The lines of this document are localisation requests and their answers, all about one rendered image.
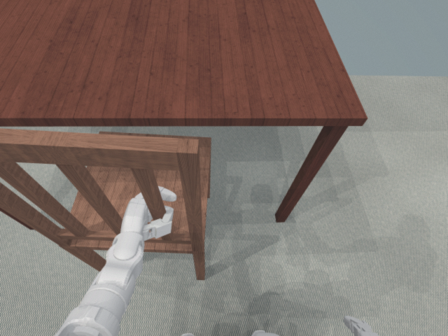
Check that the chair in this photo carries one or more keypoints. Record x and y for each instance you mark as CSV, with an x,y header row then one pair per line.
x,y
119,167

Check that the robot left hand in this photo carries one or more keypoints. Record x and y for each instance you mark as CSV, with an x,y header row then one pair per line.
x,y
137,215

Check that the robot right hand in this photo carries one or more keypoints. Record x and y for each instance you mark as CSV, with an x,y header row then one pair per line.
x,y
359,328

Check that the left robot forearm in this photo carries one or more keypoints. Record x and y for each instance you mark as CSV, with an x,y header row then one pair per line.
x,y
106,300

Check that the table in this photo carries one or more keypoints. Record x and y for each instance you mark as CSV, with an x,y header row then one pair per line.
x,y
133,63

